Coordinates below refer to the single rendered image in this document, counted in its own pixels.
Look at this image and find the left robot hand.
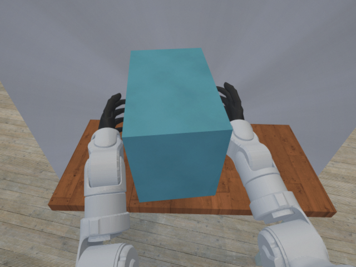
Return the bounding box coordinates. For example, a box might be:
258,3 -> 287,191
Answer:
98,93 -> 126,132

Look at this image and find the robot left upper arm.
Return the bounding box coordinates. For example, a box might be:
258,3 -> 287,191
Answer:
77,243 -> 139,267

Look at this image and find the robot right forearm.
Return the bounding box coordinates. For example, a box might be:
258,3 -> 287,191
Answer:
226,120 -> 329,258

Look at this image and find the carton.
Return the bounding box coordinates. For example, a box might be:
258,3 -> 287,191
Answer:
122,48 -> 233,202

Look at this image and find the robot right upper arm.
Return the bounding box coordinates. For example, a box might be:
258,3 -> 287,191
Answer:
258,219 -> 355,267

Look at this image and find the right robot hand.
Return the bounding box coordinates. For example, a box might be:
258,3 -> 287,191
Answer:
216,82 -> 244,121

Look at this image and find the robot left forearm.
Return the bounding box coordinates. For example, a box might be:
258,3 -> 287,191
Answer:
75,127 -> 130,267

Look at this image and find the table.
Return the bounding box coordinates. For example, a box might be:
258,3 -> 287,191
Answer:
48,120 -> 337,266

